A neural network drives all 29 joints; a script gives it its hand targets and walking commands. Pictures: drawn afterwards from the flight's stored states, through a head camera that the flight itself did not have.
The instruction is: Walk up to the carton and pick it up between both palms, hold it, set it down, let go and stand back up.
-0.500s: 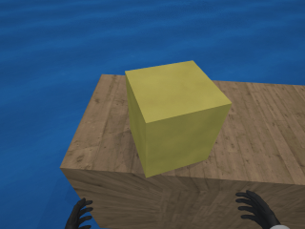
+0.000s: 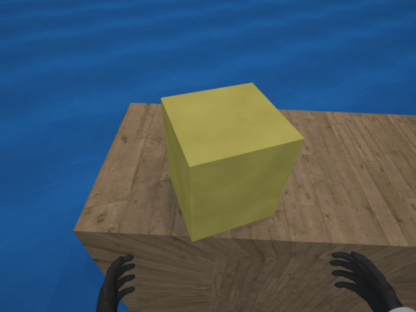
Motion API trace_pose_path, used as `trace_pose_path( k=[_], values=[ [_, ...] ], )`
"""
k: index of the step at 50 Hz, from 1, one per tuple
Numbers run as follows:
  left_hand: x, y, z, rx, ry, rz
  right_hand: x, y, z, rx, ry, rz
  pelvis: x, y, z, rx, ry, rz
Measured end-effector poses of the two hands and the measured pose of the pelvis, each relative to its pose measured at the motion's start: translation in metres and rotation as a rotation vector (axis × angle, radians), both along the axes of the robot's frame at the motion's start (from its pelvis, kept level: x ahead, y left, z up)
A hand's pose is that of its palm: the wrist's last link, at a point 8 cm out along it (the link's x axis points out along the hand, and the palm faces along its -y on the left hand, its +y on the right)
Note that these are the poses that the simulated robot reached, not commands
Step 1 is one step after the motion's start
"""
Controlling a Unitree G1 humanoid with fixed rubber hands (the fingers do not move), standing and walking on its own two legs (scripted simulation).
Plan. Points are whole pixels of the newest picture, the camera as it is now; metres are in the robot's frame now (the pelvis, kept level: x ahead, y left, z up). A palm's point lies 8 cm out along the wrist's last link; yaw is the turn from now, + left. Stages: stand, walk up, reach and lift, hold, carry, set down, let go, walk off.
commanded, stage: reach and lift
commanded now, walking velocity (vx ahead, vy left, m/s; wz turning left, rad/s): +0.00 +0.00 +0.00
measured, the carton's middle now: (222, 161) +0.43 +0.00 +0.06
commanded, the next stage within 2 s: none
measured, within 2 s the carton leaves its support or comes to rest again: neither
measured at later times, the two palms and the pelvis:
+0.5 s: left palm (133, 265) +0.20 +0.15 +0.05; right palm (389, 266) +0.22 -0.28 +0.04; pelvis +0.00 -0.01 +0.00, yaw -2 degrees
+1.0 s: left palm (127, 222) +0.25 +0.16 +0.10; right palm (380, 217) +0.28 -0.27 +0.09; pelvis -0.01 -0.01 +0.00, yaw -4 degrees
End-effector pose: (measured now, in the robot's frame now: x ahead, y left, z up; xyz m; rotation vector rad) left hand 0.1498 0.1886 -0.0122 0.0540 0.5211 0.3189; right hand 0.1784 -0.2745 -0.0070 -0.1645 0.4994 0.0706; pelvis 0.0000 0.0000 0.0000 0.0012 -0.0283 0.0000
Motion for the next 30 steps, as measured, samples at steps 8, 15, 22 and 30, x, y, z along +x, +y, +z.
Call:
trace_pose_path(
  k=[8, 15, 22, 30],
  values=[
    [0.018, -0.015, 0.021, -0.008, -0.104, 0.003, 0.007, -0.007, 0.015, 0.023, -0.065, 0.008, -0.003, -0.004, -0.001, 0.005, 0.013, -0.009],
    [0.035, -0.029, 0.039, -0.027, -0.175, 0.014, 0.020, -0.010, 0.028, 0.045, -0.115, 0.021, -0.003, -0.007, -0.002, 0.008, 0.017, -0.021],
    [0.045, -0.036, 0.055, -0.039, -0.238, 0.033, 0.033, -0.010, 0.043, 0.058, -0.178, 0.033, -0.003, -0.010, -0.002, 0.008, 0.022, -0.026],
    [0.063, -0.036, 0.070, -0.041, -0.253, 0.033, 0.051, -0.009, 0.053, 0.075, -0.187, 0.026, -0.006, -0.009, -0.001, 0.008, 0.020, -0.042]
  ],
)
